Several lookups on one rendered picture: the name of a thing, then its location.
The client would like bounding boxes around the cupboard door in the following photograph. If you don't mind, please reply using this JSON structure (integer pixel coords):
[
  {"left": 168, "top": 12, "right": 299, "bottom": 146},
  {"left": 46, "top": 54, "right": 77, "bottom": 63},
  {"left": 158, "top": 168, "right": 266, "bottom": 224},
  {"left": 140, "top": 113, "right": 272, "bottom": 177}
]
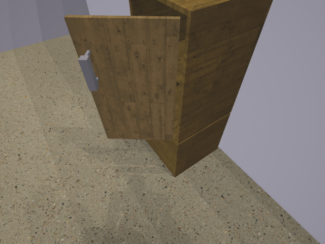
[{"left": 64, "top": 15, "right": 180, "bottom": 140}]

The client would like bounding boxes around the handle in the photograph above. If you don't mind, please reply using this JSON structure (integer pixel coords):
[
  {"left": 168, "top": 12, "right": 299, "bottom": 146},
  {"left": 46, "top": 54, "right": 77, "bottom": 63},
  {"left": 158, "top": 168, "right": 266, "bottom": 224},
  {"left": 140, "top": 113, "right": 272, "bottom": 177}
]
[{"left": 78, "top": 50, "right": 99, "bottom": 91}]

